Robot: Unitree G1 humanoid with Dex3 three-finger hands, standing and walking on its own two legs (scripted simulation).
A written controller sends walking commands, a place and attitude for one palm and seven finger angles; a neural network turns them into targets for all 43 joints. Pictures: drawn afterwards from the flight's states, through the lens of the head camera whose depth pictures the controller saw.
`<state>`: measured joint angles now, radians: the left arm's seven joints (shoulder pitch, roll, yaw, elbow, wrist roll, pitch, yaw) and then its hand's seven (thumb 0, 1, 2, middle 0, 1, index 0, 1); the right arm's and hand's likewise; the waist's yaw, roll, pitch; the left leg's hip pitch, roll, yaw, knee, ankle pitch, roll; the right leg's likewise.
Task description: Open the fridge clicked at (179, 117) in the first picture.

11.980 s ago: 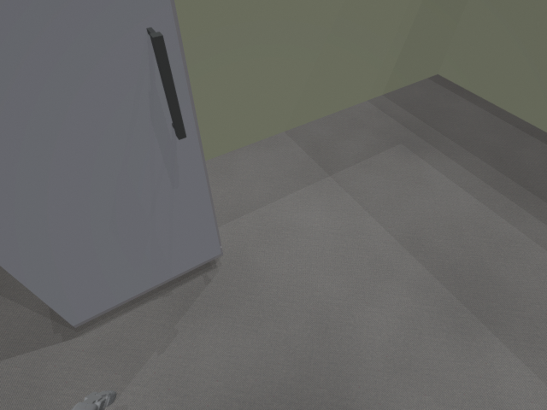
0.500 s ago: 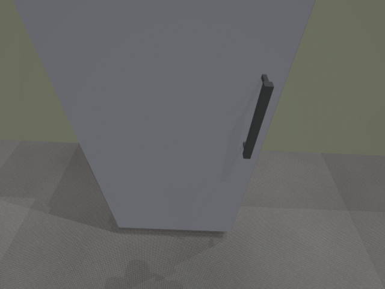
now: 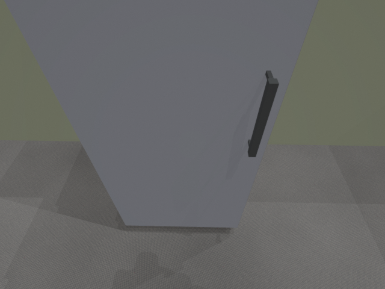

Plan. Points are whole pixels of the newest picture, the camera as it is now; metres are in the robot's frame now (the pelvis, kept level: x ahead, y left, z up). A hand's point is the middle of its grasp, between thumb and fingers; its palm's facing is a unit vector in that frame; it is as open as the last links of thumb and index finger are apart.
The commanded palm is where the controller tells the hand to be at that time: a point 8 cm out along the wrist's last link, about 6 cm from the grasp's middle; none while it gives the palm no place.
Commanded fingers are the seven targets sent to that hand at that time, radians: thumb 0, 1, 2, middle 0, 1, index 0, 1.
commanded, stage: look again from close up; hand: right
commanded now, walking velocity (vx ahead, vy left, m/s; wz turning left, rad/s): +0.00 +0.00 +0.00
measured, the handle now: (259, 118) +0.50 -0.14 +0.08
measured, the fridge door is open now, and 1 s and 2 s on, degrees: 0 0 0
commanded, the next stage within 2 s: raise the hand to about handle height in 0.12 s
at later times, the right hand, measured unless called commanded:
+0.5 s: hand (285, 257) +0.20 -0.16 +0.00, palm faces +0.05 +1.00 -0.02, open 7.9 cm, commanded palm +0.11 -0.23 -0.04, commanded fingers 0.00 -0.55 -0.75 0.23 0.53 0.23 0.53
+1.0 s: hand (313, 270) +0.18 -0.21 +0.00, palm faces +0.03 +1.00 -0.07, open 10.8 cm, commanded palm +0.14 -0.26 +0.02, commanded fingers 0.00 0.03 -0.50 0.27 0.90 0.27 0.90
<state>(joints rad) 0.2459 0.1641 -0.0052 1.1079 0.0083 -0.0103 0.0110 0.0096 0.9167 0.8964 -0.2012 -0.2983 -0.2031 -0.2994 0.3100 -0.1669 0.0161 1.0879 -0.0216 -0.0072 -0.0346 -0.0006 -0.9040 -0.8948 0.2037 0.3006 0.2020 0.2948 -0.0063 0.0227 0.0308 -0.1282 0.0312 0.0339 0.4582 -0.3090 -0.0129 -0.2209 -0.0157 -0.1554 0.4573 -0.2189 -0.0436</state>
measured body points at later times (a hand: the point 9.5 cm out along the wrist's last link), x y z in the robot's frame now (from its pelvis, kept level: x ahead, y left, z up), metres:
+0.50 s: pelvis -0.03 +0.02 -0.04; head -0.01 +0.01 +0.41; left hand +0.15 +0.27 -0.10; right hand +0.19 -0.21 +0.01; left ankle -0.04 +0.13 -0.74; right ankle +0.02 -0.09 -0.74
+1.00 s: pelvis -0.04 +0.04 -0.06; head +0.00 +0.03 +0.39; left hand +0.13 +0.25 -0.15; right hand +0.17 -0.26 +0.01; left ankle -0.04 +0.13 -0.74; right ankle +0.02 -0.09 -0.74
